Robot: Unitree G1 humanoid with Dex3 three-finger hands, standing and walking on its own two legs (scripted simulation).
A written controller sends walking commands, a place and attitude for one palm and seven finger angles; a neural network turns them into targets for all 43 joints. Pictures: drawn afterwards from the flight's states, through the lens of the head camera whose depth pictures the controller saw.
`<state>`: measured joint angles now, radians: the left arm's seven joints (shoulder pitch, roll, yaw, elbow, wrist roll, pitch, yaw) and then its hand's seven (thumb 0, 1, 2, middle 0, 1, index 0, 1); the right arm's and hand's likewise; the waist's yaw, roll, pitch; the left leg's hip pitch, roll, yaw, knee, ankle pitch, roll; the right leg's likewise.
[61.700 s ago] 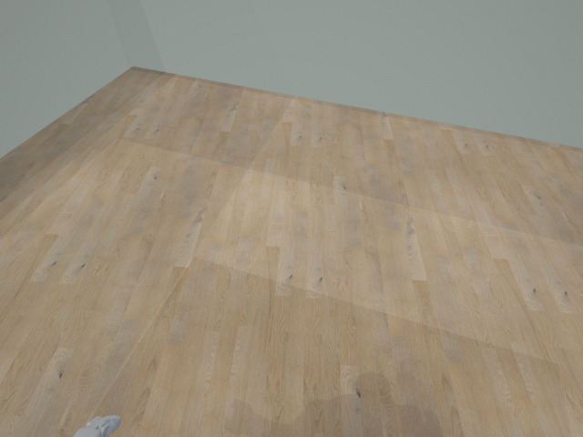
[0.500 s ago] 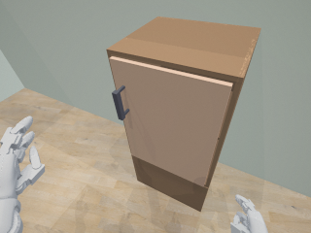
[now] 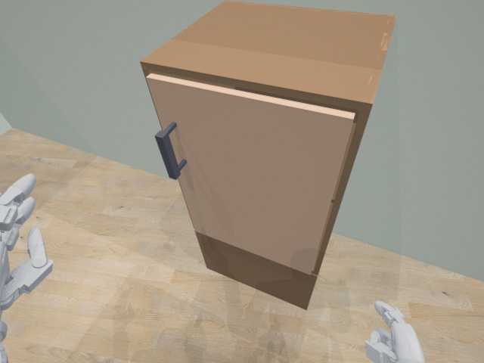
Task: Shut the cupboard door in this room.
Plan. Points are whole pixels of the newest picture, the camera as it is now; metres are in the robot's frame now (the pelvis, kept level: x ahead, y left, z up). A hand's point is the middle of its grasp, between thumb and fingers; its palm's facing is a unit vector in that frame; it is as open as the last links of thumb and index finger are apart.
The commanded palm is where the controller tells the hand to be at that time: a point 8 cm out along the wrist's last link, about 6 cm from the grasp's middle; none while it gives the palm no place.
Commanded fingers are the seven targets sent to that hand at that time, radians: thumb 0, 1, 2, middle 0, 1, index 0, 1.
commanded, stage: step back with the hand held close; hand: left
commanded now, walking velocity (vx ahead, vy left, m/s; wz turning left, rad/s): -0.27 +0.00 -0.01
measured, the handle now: (173, 151) +0.56 +0.22 +0.01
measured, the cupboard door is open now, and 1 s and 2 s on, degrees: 0 0 0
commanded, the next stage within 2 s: stop stepping back and stand still in 0.84 s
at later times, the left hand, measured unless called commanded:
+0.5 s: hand out of the picture +0.08 +0.30 +0.16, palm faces +0.45 -0.75 -0.47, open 7.4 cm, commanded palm +0.02 +0.34 +0.18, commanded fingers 0.00 0.90 0.90 -0.20 -0.30 -0.20 -0.30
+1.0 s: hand out of the picture -0.08 +0.36 +0.18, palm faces +0.52 -0.76 -0.39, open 7.4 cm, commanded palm -0.10 +0.39 +0.18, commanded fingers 0.00 0.90 0.90 -0.20 -0.30 -0.20 -0.30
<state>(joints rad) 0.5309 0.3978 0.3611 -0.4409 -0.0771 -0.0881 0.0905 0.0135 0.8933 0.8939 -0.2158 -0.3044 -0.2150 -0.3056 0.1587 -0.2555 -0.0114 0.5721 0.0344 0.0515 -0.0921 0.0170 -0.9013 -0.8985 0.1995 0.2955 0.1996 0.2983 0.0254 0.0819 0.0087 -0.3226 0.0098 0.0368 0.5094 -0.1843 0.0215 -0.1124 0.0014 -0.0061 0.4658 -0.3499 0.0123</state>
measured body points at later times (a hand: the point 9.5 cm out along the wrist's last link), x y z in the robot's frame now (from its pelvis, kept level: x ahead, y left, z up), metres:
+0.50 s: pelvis -0.10 +0.03 -0.01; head -0.09 +0.04 +0.44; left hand +0.05 +0.34 +0.19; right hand +0.08 -0.20 -0.09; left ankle +0.05 +0.11 -0.73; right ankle -0.07 -0.12 -0.74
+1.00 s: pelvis -0.24 +0.09 -0.02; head -0.26 +0.12 +0.43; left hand -0.12 +0.40 +0.20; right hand -0.05 -0.12 -0.09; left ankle -0.13 +0.16 -0.69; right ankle -0.27 -0.05 -0.74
